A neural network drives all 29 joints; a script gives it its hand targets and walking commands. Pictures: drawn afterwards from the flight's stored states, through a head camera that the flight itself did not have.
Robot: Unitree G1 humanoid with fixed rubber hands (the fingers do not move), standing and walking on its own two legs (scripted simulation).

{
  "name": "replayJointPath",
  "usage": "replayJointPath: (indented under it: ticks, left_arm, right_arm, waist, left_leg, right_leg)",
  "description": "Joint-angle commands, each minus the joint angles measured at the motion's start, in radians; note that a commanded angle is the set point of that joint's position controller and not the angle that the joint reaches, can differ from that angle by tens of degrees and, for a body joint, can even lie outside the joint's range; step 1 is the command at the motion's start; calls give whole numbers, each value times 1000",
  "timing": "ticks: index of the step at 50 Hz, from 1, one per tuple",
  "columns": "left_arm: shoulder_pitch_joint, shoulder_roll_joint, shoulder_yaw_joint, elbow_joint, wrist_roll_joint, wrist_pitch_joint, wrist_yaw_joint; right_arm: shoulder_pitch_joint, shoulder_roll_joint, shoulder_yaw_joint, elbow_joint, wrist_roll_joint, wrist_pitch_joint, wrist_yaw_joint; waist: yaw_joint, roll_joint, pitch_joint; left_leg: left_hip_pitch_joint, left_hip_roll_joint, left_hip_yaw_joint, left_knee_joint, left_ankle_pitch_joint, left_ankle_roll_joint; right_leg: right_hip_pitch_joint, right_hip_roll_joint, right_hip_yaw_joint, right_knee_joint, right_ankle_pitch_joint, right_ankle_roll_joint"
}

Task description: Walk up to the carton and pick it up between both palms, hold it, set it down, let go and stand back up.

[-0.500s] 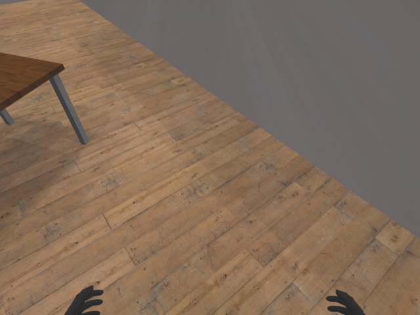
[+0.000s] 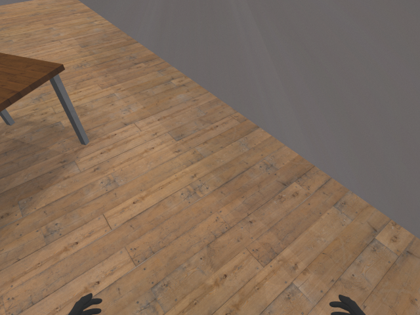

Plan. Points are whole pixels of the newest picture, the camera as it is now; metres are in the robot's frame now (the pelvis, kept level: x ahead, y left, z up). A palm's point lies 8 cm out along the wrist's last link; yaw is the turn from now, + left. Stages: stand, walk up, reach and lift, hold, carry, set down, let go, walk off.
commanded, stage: stand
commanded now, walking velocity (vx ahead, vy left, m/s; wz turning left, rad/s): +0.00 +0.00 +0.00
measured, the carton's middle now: out of the picture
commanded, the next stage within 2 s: none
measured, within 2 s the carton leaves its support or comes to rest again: neither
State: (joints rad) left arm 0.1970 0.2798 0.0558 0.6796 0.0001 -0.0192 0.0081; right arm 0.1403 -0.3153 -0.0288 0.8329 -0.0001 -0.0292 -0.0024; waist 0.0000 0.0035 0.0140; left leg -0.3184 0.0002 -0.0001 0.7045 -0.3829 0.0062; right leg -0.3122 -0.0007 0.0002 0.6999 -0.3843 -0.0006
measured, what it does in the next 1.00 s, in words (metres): stands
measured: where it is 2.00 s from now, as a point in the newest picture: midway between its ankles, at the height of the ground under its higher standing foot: outside the picture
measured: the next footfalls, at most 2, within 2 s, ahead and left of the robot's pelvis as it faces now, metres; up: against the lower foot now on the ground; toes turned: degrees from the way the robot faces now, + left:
none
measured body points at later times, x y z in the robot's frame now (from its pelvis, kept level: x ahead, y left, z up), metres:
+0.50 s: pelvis -0.01 +0.00 +0.00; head +0.00 +0.00 +0.45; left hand +0.13 +0.27 -0.10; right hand +0.13 -0.28 -0.11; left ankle -0.01 +0.12 -0.72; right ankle -0.01 -0.12 -0.72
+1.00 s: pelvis -0.03 +0.00 +0.00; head -0.03 +0.00 +0.45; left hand +0.10 +0.28 -0.11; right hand +0.10 -0.29 -0.11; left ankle -0.01 +0.12 -0.72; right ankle -0.01 -0.12 -0.72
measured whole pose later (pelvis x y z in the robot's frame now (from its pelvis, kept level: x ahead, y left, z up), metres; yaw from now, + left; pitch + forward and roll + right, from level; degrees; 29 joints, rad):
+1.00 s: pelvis -0.03 +0.00 +0.00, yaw +0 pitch -2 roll +0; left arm 0.20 0.28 0.04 0.80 0.00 -0.02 0.01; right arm 0.10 -0.32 -0.03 0.97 0.00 -0.03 0.00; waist 0.00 0.00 0.02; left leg -0.32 0.00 0.00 0.69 -0.34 0.01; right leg -0.31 0.00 0.00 0.68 -0.34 0.00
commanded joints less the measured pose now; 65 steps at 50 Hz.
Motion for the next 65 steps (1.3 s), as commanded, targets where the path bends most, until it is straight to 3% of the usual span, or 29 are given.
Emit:
replayJointPath:
  ticks: [1, 6, 8, 12, 13, 17, 21, 22, 27, 29, 30, 32, 34, 37, 43, 44, 46, 47, 49, 51, 53, 54, 55, 56, 57, 60, 62, 64, 65]
  left_arm:
    - [-78, 236, 42, -2, 22, -45, 5]
    - [-79, 233, 37, 8, 24, -40, 5]
    - [-84, 215, 31, 15, 13, -41, 7]
    - [-93, 252, 45, 16, 15, -34, 11]
    - [-82, 233, 33, 35, 25, -35, 9]
    - [-79, 243, 37, 36, 23, -38, 11]
    - [-82, 228, 34, 47, 15, -41, 9]
    - [-92, 255, 40, 56, 19, -34, 14]
    - [-93, 236, 32, 59, 14, -38, 10]
    - [-85, 241, 33, 63, 22, -39, 11]
    - [-85, 252, 28, 75, 20, -42, 10]
    - [-91, 252, 29, 78, 16, -41, 10]
    - [-106, 233, 30, 85, 21, -30, 9]
    - [-92, 232, 25, 96, 20, -35, 6]
    - [-108, 238, 24, 99, 20, -42, 7]
    - [-99, 236, 22, 107, 16, -36, 4]
    - [-100, 241, 23, 120, 15, -41, 5]
    - [-94, 245, 18, 132, 19, -40, 5]
    - [-128, 250, 21, 117, 31, -32, 5]
    - [-93, 253, 25, 133, 13, -35, 0]
    - [-107, 228, 16, 131, 18, -43, 3]
    - [-107, 228, 12, 133, 18, -40, 3]
    - [-99, 225, 15, 136, 7, -41, 3]
    - [-96, 246, 16, 145, 13, -41, 4]
    - [-88, 239, 23, 157, 18, -38, 3]
    - [-104, 235, 21, 148, 8, -40, 3]
    - [-109, 221, 16, 146, 8, -47, 4]
    - [-98, 241, 15, 160, 14, -44, 4]
    - [-96, 246, 15, 164, 12, -47, 6]
  right_arm:
    - [-64, -196, -48, -53, -21, -34, -11]
    - [-97, -215, -54, -51, -17, -34, -11]
    - [-92, -228, -53, -40, -26, -33, -10]
    - [-92, -207, -43, -31, -18, -34, -10]
    - [-99, -215, -41, -18, -24, -34, -10]
    - [-90, -216, -45, 0, -18, -28, -9]
    - [-108, -224, -45, 0, -21, -31, -6]
    - [-115, -210, -45, 1, -8, -30, -10]
    - [-125, -235, -42, 18, -18, -30, -8]
    - [-109, -224, -38, 25, -14, -28, -10]
    - [-101, -218, -43, 40, -13, -26, -8]
    - [-100, -214, -41, 32, -21, -25, -6]
    - [-124, -225, -42, 48, -18, -27, -9]
    - [-133, -229, -45, 43, -10, -26, -9]
    - [-123, -230, -41, 62, -19, -25, -5]
    - [-126, -225, -37, 73, -17, -27, -4]
    - [-114, -223, -36, 65, -15, -28, -8]
    - [-116, -217, -31, 85, -13, -26, -5]
    - [-144, -224, -38, 77, -15, -26, -5]
    - [-125, -230, -37, 86, -13, -25, -1]
    - [-120, -216, -33, 89, -10, -24, -5]
    - [-110, -224, -29, 103, -15, -23, -6]
    - [-136, -227, -34, 101, -14, -25, -2]
    - [-128, -219, -35, 99, -6, -26, -3]
    - [-132, -214, -30, 111, -10, -29, -7]
    - [-118, -231, -33, 119, -11, -21, -4]
    - [-140, -209, -28, 112, -13, -27, -8]
    - [-133, -222, -38, 114, -4, -24, -3]
    - [-135, -207, -31, 131, -5, -22, -2]
  waist:
    - [-2, -9, -31]
    - [-6, -48, -21]
    - [7, 16, -12]
    - [13, -35, -18]
    - [-3, 27, -1]
    - [1, -16, -3]
    - [4, 6, -34]
    - [-4, -21, -7]
    - [4, -19, 14]
    - [2, -64, 3]
    - [-8, -16, -6]
    - [-3, -53, 2]
    - [3, 4, 19]
    - [-16, -15, 32]
    - [-6, -42, 45]
    - [9, -14, 74]
    - [-3, -27, 52]
    - [-8, 5, 77]
    - [-17, -42, 82]
    - [-4, 7, 63]
    - [0, -36, 45]
    - [-2, -36, 50]
    - [12, 28, 56]
    - [0, -34, 57]
    - [2, 5, 57]
    - [-13, -26, -4]
    - [6, -27, 0]
    - [-20, -51, 10]
    - [-5, -42, 4]
  left_leg:
    - [55, 86, -119, -163, 294, 77]
    - [68, 83, -107, -143, 293, 67]
    - [61, 88, -105, -158, 324, 69]
    - [58, 89, -113, -172, 335, 74]
    - [53, 91, -120, -181, 316, 76]
    - [59, 88, -115, -173, 254, 70]
    - [87, 93, -106, -170, 356, 69]
    - [68, 92, -114, -174, 341, 65]
    - [62, 89, -122, -181, 331, 67]
    - [69, 79, -106, -184, 283, 63]
    - [73, 82, -120, -190, 255, 67]
    - [74, 82, -113, -201, 257, 67]
    - [61, 99, -135, -218, 241, 68]
    - [51, 95, -130, -219, 191, 68]
    - [33, 91, -141, -232, 174, 72]
    - [23, 99, -138, -261, 172, 69]
    - [36, 91, -142, -251, 144, 69]
    - [32, 93, -142, -247, 139, 69]
    - [6, 94, -156, -270, 100, 68]
    - [26, 97, -151, -278, 120, 66]
    - [45, 94, -151, -269, 164, 61]
    - [56, 98, -146, -278, 168, 62]
    - [48, 105, -151, -285, 188, 67]
    - [62, 104, -149, -283, 181, 65]
    - [66, 103, -140, -284, 192, 61]
    - [108, 104, -128, -260, 236, 55]
    - [77, 101, -134, -278, 225, 64]
    - [100, 97, -119, -257, 253, 52]
    - [109, 96, -129, -270, 247, 53]
  right_leg:
    - [37, -98, 117, -150, 256, -89]
    - [24, -93, 110, -168, 298, -80]
    - [24, -101, 107, -163, 292, -84]
    - [44, -97, 105, -162, 302, -83]
    - [40, -100, 116, -157, 283, -82]
    - [31, -95, 113, -180, 266, -80]
    - [46, -98, 109, -165, 333, -73]
    - [43, -103, 117, -185, 343, -82]
    - [34, -96, 109, -189, 319, -74]
    - [43, -118, 145, -220, 293, -83]
    - [39, -116, 147, -214, 275, -85]
    - [34, -110, 135, -217, 236, -77]
    - [26, -94, 122, -214, 240, -74]
    - [14, -104, 143, -250, 187, -77]
    - [25, -104, 141, -259, 181, -70]
    - [14, -105, 138, -267, 172, -74]
    - [12, -101, 150, -256, 131, -79]
    - [-4, -98, 157, -269, 126, -78]
    - [2, -90, 136, -279, 122, -70]
    - [17, -109, 144, -284, 94, -72]
    - [32, -111, 149, -271, 169, -67]
    - [34, -97, 128, -269, 163, -62]
    - [24, -99, 127, -271, 176, -64]
    - [27, -95, 124, -275, 192, -62]
    - [28, -100, 144, -289, 191, -65]
    - [46, -100, 133, -275, 228, -52]
    - [66, -116, 135, -295, 223, -64]
    - [49, -126, 141, -301, 262, -62]
    - [51, -122, 143, -301, 267, -60]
